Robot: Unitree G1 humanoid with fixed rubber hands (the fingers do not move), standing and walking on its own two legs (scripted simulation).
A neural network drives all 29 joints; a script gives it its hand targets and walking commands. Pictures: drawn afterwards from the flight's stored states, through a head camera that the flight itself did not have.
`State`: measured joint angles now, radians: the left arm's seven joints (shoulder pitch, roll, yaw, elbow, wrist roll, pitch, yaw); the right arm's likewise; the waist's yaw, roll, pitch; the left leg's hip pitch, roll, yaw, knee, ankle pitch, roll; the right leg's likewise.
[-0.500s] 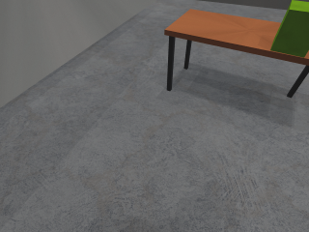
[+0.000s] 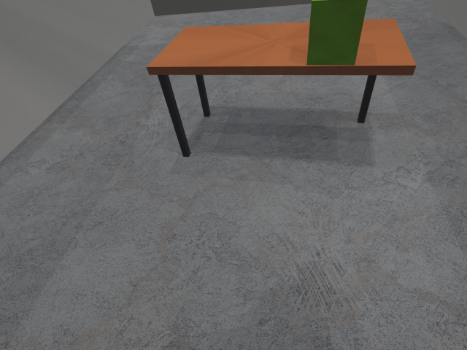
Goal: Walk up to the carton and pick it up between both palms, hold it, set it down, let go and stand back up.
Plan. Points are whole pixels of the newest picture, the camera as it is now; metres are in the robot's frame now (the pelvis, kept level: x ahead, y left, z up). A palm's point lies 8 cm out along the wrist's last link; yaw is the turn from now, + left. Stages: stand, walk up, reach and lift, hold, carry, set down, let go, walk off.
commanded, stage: walk up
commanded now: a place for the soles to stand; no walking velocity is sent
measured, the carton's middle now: (334, 25) +1.36 -0.36 +0.03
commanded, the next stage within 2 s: none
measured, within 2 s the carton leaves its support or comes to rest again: neither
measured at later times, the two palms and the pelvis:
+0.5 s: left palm (143, 303) +0.25 +0.24 -0.11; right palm (372, 246) +0.36 -0.25 -0.08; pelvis +0.27 -0.01 +0.02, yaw -11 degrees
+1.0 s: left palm (230, 157) +0.69 +0.07 -0.09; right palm (386, 252) +0.36 -0.29 -0.12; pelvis +0.50 -0.09 +0.02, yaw -21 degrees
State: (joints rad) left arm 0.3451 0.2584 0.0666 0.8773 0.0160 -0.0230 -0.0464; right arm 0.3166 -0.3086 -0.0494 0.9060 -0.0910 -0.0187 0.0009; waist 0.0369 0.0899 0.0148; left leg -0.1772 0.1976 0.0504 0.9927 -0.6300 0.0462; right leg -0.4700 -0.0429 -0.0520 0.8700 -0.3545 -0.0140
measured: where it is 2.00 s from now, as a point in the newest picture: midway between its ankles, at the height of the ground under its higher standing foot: (304, 231)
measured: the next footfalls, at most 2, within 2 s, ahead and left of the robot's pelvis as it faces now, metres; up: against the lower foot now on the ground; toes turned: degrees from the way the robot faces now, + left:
left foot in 0.44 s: +0.43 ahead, +0.06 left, +0.00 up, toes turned -4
right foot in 0.96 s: +0.60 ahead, -0.22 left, +0.00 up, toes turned -25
